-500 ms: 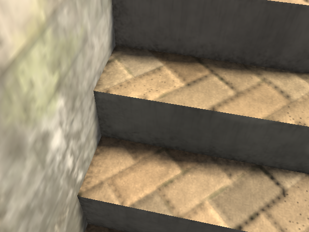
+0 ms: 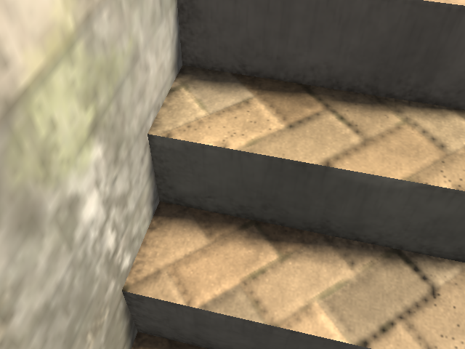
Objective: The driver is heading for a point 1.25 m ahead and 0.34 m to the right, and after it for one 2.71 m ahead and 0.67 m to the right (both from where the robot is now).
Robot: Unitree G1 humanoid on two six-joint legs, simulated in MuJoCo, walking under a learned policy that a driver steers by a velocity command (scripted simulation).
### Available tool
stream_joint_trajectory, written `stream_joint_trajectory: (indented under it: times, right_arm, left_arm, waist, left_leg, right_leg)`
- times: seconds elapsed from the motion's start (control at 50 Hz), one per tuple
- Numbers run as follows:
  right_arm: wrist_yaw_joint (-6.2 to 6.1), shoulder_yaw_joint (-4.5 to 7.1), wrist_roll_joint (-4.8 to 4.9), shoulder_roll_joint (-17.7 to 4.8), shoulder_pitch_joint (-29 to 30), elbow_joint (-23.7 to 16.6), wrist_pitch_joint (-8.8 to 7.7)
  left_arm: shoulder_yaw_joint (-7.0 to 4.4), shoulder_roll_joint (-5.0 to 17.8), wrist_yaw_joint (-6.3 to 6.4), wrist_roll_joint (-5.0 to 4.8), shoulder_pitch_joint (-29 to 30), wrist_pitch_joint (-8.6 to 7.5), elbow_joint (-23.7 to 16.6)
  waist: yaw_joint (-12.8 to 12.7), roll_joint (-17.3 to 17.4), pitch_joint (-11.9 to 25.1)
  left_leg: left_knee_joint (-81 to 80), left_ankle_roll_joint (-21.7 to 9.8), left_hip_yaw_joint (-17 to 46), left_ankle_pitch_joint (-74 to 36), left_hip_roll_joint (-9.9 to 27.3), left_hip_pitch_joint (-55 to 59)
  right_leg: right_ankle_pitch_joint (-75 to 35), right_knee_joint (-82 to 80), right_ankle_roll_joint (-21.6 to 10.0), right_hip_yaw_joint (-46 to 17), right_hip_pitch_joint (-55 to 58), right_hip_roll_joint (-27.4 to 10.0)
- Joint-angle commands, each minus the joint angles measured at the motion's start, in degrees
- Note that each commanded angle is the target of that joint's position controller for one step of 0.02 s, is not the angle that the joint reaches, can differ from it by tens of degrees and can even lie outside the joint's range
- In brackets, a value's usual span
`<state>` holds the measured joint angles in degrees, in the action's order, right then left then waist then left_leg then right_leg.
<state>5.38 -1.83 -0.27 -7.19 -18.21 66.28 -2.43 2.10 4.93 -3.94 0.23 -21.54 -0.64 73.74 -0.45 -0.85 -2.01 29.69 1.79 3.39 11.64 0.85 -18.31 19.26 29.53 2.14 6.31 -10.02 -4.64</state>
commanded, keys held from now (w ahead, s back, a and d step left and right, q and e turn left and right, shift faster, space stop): w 1.00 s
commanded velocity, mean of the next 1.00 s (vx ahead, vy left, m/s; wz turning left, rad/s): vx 0.00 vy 0.00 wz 0.00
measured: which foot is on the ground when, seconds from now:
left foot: down 0.00-1.00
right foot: down 0.00-1.00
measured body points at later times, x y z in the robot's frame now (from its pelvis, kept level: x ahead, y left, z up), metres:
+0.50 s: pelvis +0.01 +0.01 +0.00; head +0.03 +0.01 +0.45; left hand -0.07 +0.18 -0.17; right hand -0.02 -0.19 -0.16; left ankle +0.05 +0.14 -0.73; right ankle -0.04 -0.14 -0.73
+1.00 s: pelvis +0.00 +0.01 +0.00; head +0.02 +0.02 +0.45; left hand -0.06 +0.19 -0.17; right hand -0.02 -0.20 -0.16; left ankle +0.05 +0.14 -0.73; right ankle -0.04 -0.14 -0.73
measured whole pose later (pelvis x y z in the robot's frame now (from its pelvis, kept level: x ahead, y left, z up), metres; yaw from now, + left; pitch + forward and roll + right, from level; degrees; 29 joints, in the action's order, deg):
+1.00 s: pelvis +0.00 +0.01 +0.00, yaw +0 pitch +1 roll +0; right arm 4.9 -1.9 0.1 -7.4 -16.6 68.3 -3.4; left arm 1.1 5.2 -3.8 -0.2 -19.0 -2.0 71.5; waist 0.1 -1.3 -1.4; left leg 32.0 1.3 1.6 12.9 0.9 -20.1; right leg 20.5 32.0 2.8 5.2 -12.0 -5.2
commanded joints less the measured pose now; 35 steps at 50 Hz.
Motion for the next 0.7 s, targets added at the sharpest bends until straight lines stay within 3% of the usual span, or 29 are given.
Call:
stream_joint_trajectory:
  times: [0.02,0.28,0.3,0.32,0.36,0.7]
  right_arm:
    - [0.14,0.28,-0.01,-3.25,-4.72,-0.67,-0.16]
    - [-0.02,0.07,-0.01,-2.48,-7.12,-0.41,0.36]
    - [-0.16,0.21,-0.51,-2.09,-5.21,-0.52,0.29]
    - [-0.38,0.00,-0.25,-2.15,-4.94,-0.41,0.08]
    - [-0.65,0.07,-0.03,-2.43,-4.95,0.10,-0.14]
    - [-0.29,0.28,0.30,-3.20,-3.08,1.33,-0.80]
  left_arm:
    - [-0.20,2.73,-0.06,0.06,-7.11,0.35,1.13]
    - [-0.36,1.70,0.00,0.26,-8.83,0.81,0.98]
    - [-0.57,1.57,0.18,-0.24,-8.75,-0.21,0.38]
    - [-1.06,3.09,0.14,-0.16,-7.38,-0.62,-0.27]
    - [-1.22,2.46,0.06,-0.10,-7.66,-0.96,-0.56]
    - [-1.20,2.08,0.09,-0.55,-5.48,-1.43,-1.44]
  waist:
    - [-0.10,0.03,-3.26]
    - [-0.39,-0.06,-3.31]
    - [-0.05,0.41,-1.96]
    - [-0.10,0.34,-1.93]
    - [-0.25,-0.03,-1.71]
    - [0.35,0.55,-1.91]
  left_leg:
    - [-5.94,-3.72,-2.88,-2.83,0.02,-2.25]
    - [-6.02,-3.71,-3.18,-5.32,0.04,-1.18]
    - [-5.18,-3.72,-3.64,-5.42,0.33,-0.97]
    - [-4.74,-2.95,-3.52,-6.40,0.16,-1.62]
    - [-4.55,-2.86,-3.55,-6.56,0.31,-1.89]
    - [-4.19,-3.51,-2.60,-4.27,1.20,-2.21]
  right_leg:
    - [-5.88,-6.40,-3.08,-0.66,-0.26,-0.17]
    - [-7.83,-6.41,-2.78,-0.19,0.12,0.01]
    - [-9.35,-5.82,-2.58,-0.48,0.15,-0.33]
    - [-10.92,-4.81,-2.26,-0.70,0.41,-0.77]
    - [-10.68,-4.25,-2.07,-0.76,0.01,-0.79]
    - [-6.01,-3.69,-1.65,-0.57,-2.35,-0.50]
Velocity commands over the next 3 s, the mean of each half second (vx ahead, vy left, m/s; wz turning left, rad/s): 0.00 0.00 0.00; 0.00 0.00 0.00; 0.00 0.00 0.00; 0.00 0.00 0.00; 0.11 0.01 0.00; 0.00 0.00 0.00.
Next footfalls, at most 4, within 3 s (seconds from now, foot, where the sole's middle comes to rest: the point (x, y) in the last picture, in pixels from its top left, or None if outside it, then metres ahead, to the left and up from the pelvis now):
none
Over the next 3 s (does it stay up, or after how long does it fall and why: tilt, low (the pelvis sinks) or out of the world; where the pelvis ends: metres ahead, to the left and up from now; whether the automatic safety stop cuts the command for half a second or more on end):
stays up -0.01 0.00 0.00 its command is cut before an obstacle from the start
